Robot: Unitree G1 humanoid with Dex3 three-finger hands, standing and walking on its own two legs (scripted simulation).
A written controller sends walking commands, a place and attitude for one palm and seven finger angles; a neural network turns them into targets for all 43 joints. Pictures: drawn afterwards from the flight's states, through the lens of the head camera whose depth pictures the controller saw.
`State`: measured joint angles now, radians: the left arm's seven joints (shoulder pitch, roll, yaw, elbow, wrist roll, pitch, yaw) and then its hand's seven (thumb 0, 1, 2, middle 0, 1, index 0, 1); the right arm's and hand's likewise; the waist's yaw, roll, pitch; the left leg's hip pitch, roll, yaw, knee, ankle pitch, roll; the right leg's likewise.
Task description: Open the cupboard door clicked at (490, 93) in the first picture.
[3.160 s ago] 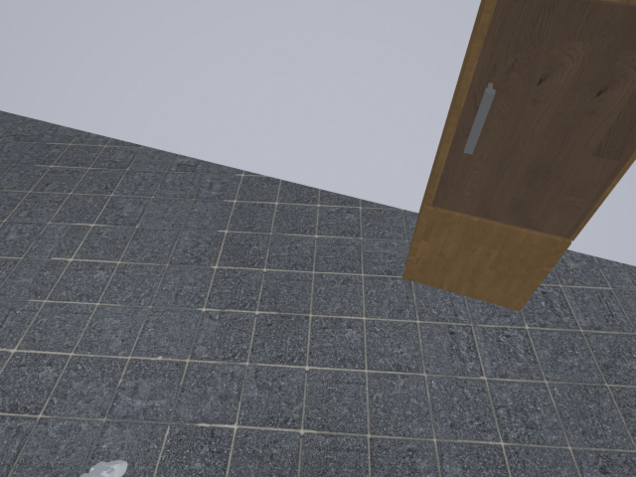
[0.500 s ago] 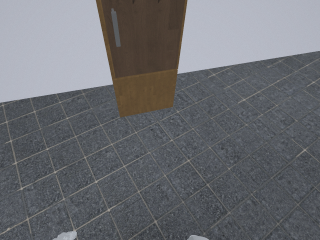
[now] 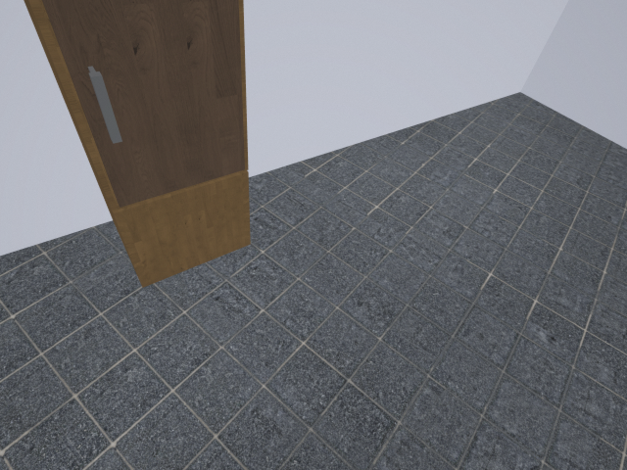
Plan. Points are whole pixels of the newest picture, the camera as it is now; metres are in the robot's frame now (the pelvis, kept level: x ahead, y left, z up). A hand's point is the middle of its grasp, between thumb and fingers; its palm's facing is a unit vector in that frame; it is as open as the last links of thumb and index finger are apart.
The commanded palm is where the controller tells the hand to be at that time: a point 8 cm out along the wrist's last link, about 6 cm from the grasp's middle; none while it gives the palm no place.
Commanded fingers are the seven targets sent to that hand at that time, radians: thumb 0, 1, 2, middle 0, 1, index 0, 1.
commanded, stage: walk to a spot facing it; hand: left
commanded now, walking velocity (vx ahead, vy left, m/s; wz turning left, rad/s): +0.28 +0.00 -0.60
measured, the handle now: (104, 105) +0.84 +0.53 -0.01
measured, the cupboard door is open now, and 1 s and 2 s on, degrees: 0 0 0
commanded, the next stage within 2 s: turn to face it in 0.56 s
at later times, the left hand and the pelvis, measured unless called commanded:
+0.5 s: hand (272, 358) +0.35 +0.08 -0.19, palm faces -0.34 -0.93 -0.13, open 7.4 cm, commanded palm none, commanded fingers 0.00 0.90 0.90 -0.20 -0.30 -0.20 -0.30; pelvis +0.17 -0.05 -0.03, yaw -18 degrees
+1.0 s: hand (271, 315) +0.43 +0.09 -0.19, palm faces -0.26 -0.95 -0.15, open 7.4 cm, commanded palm none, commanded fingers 0.00 0.90 0.90 -0.20 -0.30 -0.20 -0.30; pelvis +0.34 -0.07 -0.01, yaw -19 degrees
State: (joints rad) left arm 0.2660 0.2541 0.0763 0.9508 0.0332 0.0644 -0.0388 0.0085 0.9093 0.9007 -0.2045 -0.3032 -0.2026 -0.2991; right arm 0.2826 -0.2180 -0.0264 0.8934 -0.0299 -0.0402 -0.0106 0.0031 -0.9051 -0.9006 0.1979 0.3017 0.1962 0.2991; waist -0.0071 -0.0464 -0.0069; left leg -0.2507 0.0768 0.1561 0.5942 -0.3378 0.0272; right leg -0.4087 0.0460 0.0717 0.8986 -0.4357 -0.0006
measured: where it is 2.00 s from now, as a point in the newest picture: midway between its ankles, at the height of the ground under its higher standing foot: (330, 465)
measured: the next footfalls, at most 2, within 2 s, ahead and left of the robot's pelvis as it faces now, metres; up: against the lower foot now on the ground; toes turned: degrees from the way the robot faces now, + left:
right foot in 0.48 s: +0.28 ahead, -0.15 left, +0.00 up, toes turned -25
left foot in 0.94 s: +0.47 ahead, -0.01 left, +0.00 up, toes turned -14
